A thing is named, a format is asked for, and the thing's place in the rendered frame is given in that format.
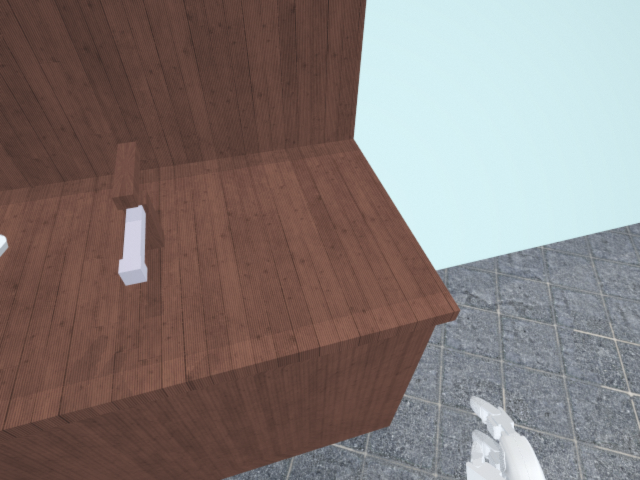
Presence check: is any robot right hand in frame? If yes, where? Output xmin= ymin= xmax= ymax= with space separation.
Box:
xmin=466 ymin=396 xmax=546 ymax=480

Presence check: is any tap lever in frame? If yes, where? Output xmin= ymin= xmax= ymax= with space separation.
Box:
xmin=118 ymin=205 xmax=147 ymax=286

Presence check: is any counter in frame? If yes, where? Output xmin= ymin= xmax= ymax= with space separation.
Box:
xmin=0 ymin=0 xmax=460 ymax=480

